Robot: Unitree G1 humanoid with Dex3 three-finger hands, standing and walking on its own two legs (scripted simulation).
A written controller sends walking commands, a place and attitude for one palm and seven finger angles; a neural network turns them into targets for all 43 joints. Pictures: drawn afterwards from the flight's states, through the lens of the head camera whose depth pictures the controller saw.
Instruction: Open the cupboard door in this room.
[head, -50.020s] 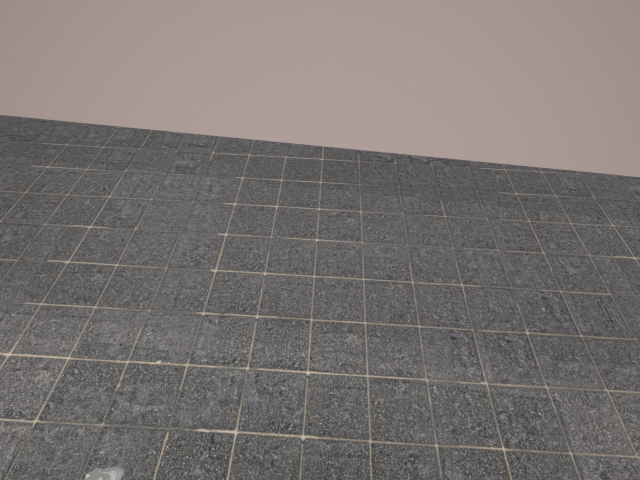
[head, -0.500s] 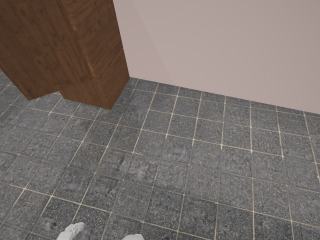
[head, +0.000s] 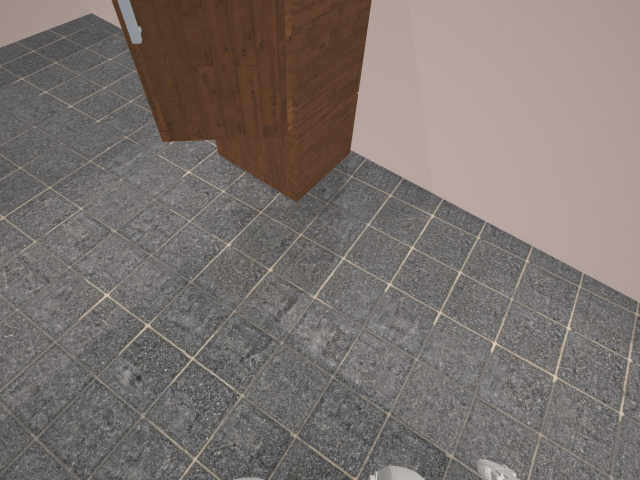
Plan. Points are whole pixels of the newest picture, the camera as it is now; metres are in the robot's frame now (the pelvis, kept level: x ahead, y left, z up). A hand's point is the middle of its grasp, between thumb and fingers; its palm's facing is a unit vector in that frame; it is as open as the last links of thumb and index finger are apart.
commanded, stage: turn to face it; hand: left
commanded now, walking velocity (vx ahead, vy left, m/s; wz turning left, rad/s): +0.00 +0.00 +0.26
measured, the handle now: (129, 10) +1.06 +0.55 +0.01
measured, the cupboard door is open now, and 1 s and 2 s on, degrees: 44 44 44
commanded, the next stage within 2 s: take the last steps up to it in 0.16 s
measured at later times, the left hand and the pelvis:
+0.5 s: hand out of the picture +0.00 +0.15 -0.15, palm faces +0.24 -0.95 -0.21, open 7.3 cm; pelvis +0.02 -0.03 +0.01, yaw +10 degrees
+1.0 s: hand (147, 426) +0.19 +0.26 -0.15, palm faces +0.21 -0.96 -0.19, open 7.4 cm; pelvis +0.14 +0.06 +0.01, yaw +11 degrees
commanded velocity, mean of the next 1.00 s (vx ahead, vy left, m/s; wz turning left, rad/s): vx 0.23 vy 0.08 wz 0.13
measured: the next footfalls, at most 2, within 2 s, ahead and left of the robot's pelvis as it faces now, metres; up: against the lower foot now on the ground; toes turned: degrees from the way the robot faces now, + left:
right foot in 0.18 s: +0.04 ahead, -0.14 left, +0.00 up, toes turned -2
left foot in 0.66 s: +0.09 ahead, +0.14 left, +0.00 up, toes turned +18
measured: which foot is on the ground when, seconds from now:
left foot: down 0.00-0.18, up 0.20-0.64, down 0.66-1.00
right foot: up 0.00-0.16, down 0.18-0.66, up 0.68-1.00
